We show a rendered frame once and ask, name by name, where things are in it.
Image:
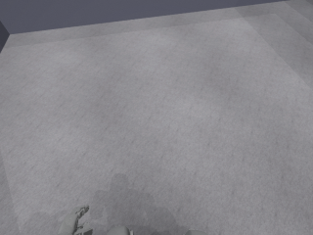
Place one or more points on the robot left hand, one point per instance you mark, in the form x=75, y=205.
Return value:
x=70, y=222

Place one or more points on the robot left thigh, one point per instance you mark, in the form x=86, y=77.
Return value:
x=121, y=230

